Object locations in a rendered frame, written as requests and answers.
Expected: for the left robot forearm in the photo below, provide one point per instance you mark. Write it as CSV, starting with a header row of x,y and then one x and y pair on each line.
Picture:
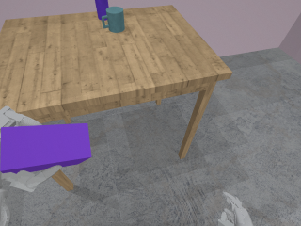
x,y
5,210

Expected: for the robot left hand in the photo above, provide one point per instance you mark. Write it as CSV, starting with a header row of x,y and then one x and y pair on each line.
x,y
23,180

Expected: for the sponge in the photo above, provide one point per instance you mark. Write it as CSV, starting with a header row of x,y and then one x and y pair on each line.
x,y
39,147

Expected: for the table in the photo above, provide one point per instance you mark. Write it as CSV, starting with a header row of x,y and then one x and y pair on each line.
x,y
61,66

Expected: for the robot right hand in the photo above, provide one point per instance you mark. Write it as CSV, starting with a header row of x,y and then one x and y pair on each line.
x,y
239,217

